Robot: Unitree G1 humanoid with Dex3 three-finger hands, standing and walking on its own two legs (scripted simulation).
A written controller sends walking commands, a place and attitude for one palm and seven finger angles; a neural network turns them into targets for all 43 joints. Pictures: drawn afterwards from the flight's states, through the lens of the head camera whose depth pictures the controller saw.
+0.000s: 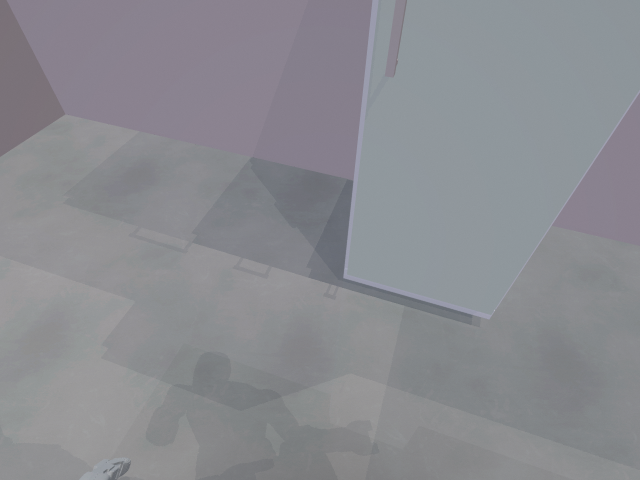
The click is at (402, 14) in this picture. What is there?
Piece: fridge door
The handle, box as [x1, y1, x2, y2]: [385, 0, 406, 77]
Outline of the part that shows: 406,0 396,0 385,71 386,76 393,76 395,66 397,63 397,53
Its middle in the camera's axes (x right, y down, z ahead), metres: +0.15 -0.47 +0.70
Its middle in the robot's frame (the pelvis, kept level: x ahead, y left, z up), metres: +0.88 -0.10 +0.27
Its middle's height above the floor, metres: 1.04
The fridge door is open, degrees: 0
